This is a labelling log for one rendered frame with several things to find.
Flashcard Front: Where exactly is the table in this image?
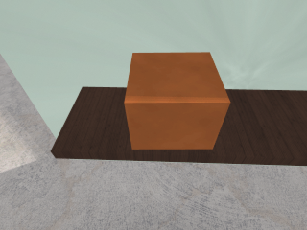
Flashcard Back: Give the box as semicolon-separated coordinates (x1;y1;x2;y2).
51;86;307;167

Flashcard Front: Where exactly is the carton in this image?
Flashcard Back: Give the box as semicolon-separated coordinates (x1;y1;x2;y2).
124;52;230;150

